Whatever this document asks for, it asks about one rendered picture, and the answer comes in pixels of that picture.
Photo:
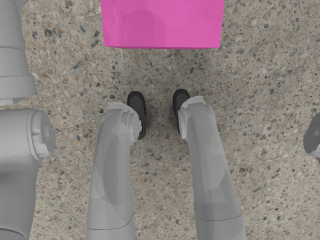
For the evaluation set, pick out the robot left upper arm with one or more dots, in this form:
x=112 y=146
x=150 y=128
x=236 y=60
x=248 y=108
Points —
x=26 y=138

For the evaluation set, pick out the right robot shin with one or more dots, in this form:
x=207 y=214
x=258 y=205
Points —
x=198 y=99

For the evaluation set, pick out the robot left foot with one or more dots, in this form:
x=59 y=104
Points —
x=136 y=101

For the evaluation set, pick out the robot right upper arm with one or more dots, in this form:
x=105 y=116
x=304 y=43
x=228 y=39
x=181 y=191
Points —
x=311 y=138

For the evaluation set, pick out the left robot forearm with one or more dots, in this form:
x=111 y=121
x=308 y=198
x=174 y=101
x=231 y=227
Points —
x=16 y=83

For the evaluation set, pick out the carton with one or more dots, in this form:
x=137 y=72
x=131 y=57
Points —
x=162 y=24

